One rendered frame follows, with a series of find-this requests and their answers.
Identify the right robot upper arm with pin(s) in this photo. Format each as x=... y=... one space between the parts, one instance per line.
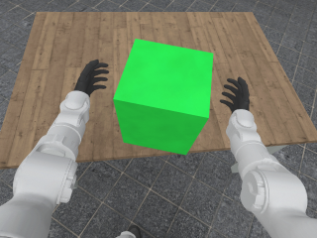
x=278 y=200

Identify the carton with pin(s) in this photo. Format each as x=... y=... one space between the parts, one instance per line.
x=163 y=97

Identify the table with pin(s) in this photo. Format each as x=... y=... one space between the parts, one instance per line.
x=61 y=44

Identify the left robot hand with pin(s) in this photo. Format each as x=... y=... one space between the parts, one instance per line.
x=87 y=79

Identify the right robot forearm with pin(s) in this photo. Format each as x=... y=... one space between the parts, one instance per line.
x=248 y=148

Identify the robot left foot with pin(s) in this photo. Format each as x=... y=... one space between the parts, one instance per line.
x=135 y=230

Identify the left robot shin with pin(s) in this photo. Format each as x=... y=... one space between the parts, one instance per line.
x=127 y=233

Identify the left robot upper arm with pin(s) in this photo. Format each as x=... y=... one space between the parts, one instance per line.
x=45 y=181

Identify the right robot hand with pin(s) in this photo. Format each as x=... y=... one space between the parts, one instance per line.
x=241 y=99

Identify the left robot forearm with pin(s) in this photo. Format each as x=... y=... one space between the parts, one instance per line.
x=66 y=132

